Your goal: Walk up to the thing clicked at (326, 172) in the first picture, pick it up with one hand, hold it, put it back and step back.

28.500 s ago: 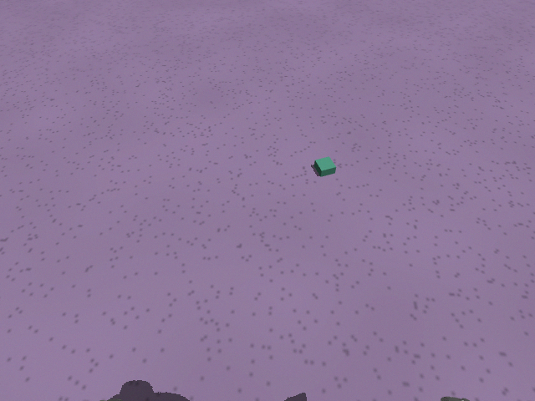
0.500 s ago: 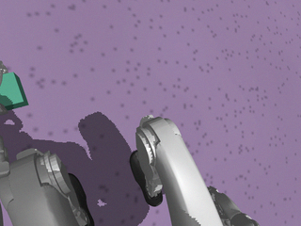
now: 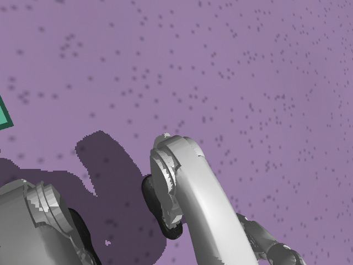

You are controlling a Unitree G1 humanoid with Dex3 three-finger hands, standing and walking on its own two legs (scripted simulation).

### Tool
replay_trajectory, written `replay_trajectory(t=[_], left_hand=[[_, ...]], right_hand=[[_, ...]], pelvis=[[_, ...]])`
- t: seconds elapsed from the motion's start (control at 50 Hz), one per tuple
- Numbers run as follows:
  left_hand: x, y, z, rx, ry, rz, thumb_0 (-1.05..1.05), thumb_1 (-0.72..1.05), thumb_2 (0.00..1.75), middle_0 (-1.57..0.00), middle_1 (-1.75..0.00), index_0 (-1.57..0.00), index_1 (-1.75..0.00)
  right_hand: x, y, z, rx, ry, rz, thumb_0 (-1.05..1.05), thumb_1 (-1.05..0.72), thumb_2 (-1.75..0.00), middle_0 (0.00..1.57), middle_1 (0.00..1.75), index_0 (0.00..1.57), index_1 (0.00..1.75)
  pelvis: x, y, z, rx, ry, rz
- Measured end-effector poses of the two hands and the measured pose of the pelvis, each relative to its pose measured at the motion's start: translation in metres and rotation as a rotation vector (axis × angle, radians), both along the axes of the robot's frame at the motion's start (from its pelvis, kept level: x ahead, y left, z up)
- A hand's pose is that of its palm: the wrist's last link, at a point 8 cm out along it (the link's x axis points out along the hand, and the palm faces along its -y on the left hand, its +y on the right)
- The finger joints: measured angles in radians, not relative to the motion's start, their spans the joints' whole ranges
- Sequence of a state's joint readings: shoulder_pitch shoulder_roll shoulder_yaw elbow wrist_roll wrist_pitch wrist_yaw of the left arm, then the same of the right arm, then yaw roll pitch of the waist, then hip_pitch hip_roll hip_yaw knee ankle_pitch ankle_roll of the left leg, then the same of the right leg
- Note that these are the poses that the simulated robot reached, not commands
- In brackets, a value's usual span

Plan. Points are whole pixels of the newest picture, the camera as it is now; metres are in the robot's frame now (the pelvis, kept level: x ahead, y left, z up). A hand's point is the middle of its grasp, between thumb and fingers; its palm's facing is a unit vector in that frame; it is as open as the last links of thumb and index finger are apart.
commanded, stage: rest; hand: left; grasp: from above
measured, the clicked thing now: out of the picture +0.46 +0.29 -0.28
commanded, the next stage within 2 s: open in 0.10 s
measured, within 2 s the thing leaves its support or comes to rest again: neither
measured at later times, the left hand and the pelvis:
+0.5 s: hand out of the picture +0.45 +0.30 -0.24, palm faces -0.46 -0.13 -0.88, open 11.5 cm; pelvis +0.00 +0.00 +0.00, yaw -1 degrees
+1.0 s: hand out of the picture +0.46 +0.30 -0.23, palm faces -0.44 -0.12 -0.89, open 14.1 cm; pelvis +0.00 +0.00 +0.00, yaw -1 degrees
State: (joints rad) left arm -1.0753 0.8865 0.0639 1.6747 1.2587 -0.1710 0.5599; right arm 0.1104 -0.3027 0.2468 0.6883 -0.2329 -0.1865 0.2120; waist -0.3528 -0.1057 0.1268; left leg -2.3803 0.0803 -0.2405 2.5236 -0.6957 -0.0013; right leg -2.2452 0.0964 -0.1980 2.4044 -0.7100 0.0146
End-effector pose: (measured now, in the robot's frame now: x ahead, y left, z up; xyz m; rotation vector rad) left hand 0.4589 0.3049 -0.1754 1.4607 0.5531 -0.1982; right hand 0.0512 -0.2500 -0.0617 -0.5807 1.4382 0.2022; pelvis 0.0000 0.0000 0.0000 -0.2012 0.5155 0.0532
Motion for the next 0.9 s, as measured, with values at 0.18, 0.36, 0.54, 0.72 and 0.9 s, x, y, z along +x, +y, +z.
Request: replay_trajectory(t=[0.18,0.36,0.54,0.72,0.9], left_hand=[[-0.001,-0.001,0.000,0.004,-0.008,0.010,0.01,-0.10,0.38,-0.77,-0.29,-0.74,-0.36],[-0.001,-0.001,-0.001,-0.005,0.001,0.019,0.01,-0.11,0.45,-0.73,-0.33,-0.70,-0.40],[-0.002,-0.001,-0.004,-0.009,0.001,0.005,0.01,-0.18,0.65,-0.57,-0.46,-0.54,-0.52],[0.003,0.000,-0.003,0.007,-0.015,0.002,0.00,-0.33,0.80,-0.39,-0.60,-0.35,-0.66],[0.004,-0.002,0.000,0.006,-0.017,0.011,0.00,-0.46,0.94,-0.24,-0.74,-0.20,-0.81]], right_hand=[[-0.001,0.006,0.002,0.021,-0.014,0.014,0.00,-0.91,-0.90,0.20,0.30,0.21,0.30],[-0.008,0.009,0.005,0.024,-0.020,0.016,0.00,-0.91,-0.90,0.20,0.30,0.21,0.30],[-0.014,0.009,0.007,0.021,-0.002,0.019,0.00,-0.90,-0.90,0.20,0.30,0.21,0.30],[-0.013,0.007,0.009,0.021,0.000,0.023,0.00,-0.90,-0.90,0.20,0.30,0.21,0.30],[-0.005,0.009,0.008,0.032,-0.020,0.031,0.00,-0.90,-0.90,0.20,0.30,0.21,0.30]], pelvis=[[-0.002,0.001,0.001,-0.007,-0.014,-0.006],[-0.004,0.002,-0.001,-0.012,-0.028,-0.007],[-0.005,0.001,-0.001,-0.014,-0.032,-0.009],[-0.004,0.002,-0.001,-0.018,-0.029,-0.014],[-0.004,0.001,0.001,-0.018,-0.026,-0.013]])
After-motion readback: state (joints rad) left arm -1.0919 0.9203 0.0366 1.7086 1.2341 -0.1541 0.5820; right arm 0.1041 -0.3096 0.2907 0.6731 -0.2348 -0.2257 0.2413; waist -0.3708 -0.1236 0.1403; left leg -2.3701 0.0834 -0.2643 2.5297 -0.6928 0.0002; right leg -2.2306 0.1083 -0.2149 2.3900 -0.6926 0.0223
